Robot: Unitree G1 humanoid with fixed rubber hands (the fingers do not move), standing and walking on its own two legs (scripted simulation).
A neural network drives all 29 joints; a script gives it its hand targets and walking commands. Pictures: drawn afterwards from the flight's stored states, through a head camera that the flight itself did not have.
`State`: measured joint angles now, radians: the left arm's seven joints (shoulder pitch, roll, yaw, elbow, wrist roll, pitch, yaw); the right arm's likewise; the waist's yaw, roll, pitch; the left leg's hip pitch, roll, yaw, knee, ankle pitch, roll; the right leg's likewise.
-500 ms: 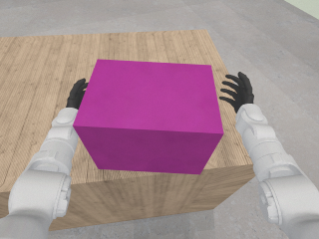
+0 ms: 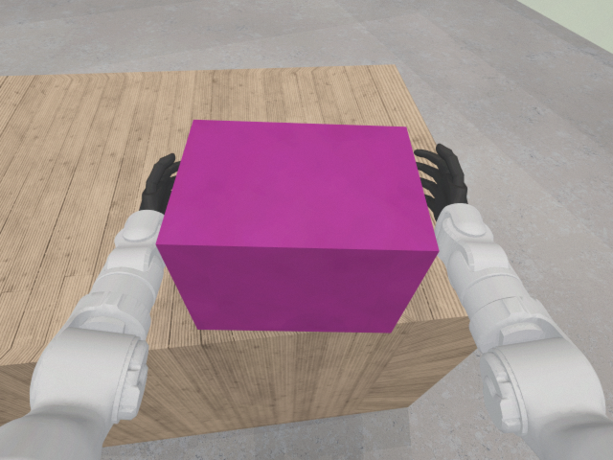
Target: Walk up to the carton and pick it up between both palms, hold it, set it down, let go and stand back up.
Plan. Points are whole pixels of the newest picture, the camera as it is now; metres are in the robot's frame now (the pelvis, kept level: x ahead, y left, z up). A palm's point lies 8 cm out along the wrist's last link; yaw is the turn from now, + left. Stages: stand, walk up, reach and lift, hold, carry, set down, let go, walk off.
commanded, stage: reach and lift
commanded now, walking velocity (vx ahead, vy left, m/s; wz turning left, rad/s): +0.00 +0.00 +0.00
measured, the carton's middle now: (297, 232) +0.40 +0.03 +0.04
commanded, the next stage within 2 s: none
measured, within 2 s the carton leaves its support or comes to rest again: leaves its support in 1.26 s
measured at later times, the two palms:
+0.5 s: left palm (158, 210) +0.41 +0.23 +0.07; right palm (441, 203) +0.41 -0.16 +0.10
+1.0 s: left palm (158, 210) +0.41 +0.23 +0.07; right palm (441, 201) +0.41 -0.16 +0.10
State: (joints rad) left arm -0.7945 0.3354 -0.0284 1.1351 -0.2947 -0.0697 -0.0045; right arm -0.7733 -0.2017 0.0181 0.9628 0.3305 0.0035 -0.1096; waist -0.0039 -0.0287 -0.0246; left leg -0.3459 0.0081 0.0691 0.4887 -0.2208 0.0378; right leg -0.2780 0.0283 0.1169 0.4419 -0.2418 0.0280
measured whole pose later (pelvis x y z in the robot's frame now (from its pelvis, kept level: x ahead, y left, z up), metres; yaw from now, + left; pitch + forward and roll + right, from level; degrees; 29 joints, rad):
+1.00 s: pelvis +0.00 +0.00 +0.00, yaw +0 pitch +4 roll -1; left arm -0.79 0.31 0.03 1.14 -0.25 -0.09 -0.01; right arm -0.77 -0.16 -0.01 0.96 0.12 -0.01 -0.15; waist 0.00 -0.04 -0.04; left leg -0.35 0.01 0.07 0.49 -0.22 0.04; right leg -0.28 0.03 0.12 0.44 -0.24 0.03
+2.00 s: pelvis -0.01 +0.00 +0.00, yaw +0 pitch +4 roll -1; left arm -0.70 0.28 0.03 1.00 -0.22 -0.03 0.04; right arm -0.71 -0.14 -0.07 0.92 0.23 -0.02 -0.11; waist 0.00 0.01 -0.14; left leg -0.35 0.01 0.07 0.49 -0.21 0.04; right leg -0.28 0.03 0.12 0.43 -0.22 0.03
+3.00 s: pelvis -0.04 +0.01 +0.00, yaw +0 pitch +2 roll -1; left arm -0.71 0.24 0.06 0.68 -0.22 0.51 0.15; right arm -0.84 -0.26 -0.07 0.82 0.26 0.45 -0.08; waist 0.00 0.03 -0.19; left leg -0.35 0.01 0.07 0.49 -0.17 0.04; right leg -0.28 0.03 0.12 0.43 -0.18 0.03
